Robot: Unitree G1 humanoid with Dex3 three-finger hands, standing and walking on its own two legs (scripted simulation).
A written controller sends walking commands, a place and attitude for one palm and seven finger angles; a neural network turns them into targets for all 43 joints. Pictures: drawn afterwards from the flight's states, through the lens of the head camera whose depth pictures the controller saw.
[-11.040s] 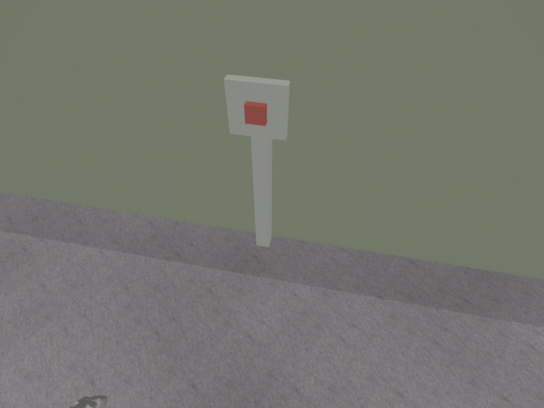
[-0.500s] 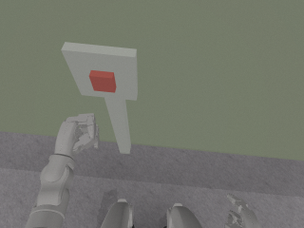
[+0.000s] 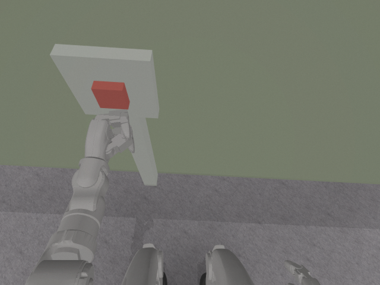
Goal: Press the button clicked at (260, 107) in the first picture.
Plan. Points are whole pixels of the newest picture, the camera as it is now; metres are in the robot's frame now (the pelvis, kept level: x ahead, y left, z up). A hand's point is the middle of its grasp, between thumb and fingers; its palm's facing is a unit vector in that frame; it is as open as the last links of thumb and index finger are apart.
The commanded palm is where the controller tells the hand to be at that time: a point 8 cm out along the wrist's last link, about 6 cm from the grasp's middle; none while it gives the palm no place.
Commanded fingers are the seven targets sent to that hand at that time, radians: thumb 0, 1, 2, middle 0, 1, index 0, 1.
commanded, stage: aim a knuckle at the button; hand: left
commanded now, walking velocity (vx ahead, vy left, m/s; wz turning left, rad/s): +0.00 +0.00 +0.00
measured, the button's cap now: (112, 94) +0.50 +0.16 +0.07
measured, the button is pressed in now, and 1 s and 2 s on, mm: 0 0 11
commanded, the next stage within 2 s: press the button with the knuckle in 0.60 s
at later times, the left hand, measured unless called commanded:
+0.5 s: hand (124, 138) +0.41 +0.13 +0.03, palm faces -0.08 -1.00 -0.03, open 3.1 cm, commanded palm +0.39 +0.18 +0.03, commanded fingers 0.00 0.90 0.90 -1.30 -1.50 -1.30 -1.50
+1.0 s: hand (127, 131) +0.43 +0.13 +0.03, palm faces -0.07 -1.00 -0.04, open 3.1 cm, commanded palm +0.41 +0.18 +0.04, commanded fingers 0.00 0.90 0.90 -1.30 -1.50 -1.30 -1.50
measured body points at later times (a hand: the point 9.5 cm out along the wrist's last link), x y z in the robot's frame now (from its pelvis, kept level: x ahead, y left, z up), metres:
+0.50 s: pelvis +0.00 +0.00 +0.00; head +0.11 +0.01 +0.44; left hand +0.41 +0.19 +0.03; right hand +0.10 -0.26 -0.11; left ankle +0.03 +0.10 -0.62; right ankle +0.01 -0.10 -0.62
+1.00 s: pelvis +0.00 +0.01 +0.00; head +0.12 +0.02 +0.43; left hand +0.42 +0.18 +0.03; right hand +0.09 -0.25 -0.12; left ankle +0.03 +0.10 -0.62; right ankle +0.01 -0.10 -0.62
